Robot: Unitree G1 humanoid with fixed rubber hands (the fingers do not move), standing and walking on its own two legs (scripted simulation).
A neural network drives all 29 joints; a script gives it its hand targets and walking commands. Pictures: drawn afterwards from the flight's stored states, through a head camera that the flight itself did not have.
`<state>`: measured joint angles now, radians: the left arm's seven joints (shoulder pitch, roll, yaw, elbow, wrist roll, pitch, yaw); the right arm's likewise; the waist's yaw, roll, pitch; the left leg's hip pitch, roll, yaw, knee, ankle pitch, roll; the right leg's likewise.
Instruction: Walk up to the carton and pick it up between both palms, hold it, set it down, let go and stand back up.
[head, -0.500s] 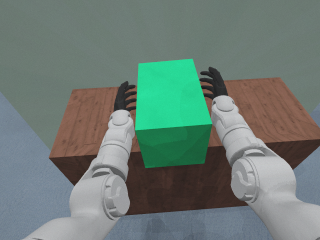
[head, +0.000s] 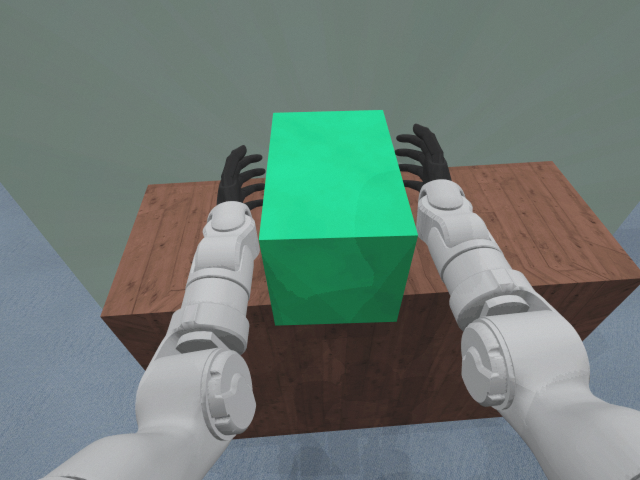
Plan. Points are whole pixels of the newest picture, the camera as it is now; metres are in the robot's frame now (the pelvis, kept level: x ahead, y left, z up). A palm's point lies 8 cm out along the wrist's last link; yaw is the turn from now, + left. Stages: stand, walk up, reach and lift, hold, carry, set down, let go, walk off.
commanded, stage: reach and lift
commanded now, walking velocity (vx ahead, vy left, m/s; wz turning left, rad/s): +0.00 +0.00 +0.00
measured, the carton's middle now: (331, 212) +0.45 +0.02 +0.09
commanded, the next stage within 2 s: hold in 1.06 s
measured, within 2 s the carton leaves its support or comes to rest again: neither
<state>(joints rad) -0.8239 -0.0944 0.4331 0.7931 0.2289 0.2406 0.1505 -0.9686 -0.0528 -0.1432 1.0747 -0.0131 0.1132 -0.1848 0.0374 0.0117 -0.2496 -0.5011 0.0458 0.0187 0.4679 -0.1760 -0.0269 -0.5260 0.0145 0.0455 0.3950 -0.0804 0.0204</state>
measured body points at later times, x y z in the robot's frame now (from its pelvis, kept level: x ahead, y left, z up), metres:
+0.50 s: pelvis -0.01 +0.00 +0.00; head -0.03 +0.01 +0.45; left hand +0.41 +0.14 +0.17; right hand +0.42 -0.12 +0.18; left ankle +0.02 +0.13 -0.74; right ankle +0.06 -0.13 -0.74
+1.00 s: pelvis -0.01 +0.00 +0.00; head -0.04 +0.01 +0.45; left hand +0.41 +0.14 +0.18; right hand +0.42 -0.13 +0.19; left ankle +0.02 +0.13 -0.74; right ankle +0.06 -0.13 -0.74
